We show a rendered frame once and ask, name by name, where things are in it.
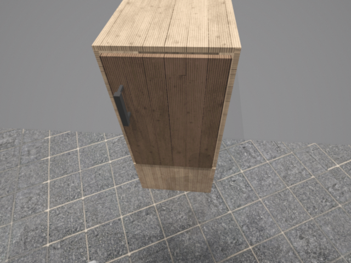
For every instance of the cupboard door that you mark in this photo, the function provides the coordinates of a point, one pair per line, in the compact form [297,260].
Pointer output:
[176,103]

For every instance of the handle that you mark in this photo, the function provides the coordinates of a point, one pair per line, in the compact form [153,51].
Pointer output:
[124,115]

